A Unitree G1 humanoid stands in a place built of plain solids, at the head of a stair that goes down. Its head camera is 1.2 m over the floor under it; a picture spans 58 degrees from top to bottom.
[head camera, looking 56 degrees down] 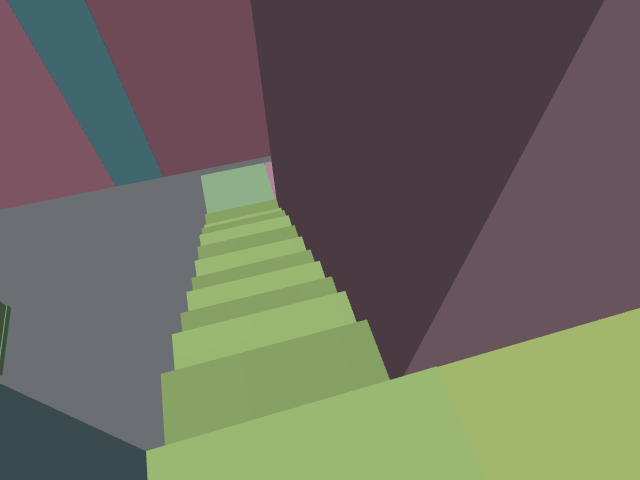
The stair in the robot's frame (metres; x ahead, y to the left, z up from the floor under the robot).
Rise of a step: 0.19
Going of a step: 0.22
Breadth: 0.80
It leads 16 degrees to the left of straight ahead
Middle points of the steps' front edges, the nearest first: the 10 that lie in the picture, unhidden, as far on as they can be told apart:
0.28 0.06 0.00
0.53 0.13 -0.19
0.73 0.18 -0.38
0.91 0.23 -0.57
1.11 0.29 -0.75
1.30 0.34 -0.94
1.52 0.41 -1.13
1.75 0.47 -1.32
1.98 0.53 -1.51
2.18 0.59 -1.70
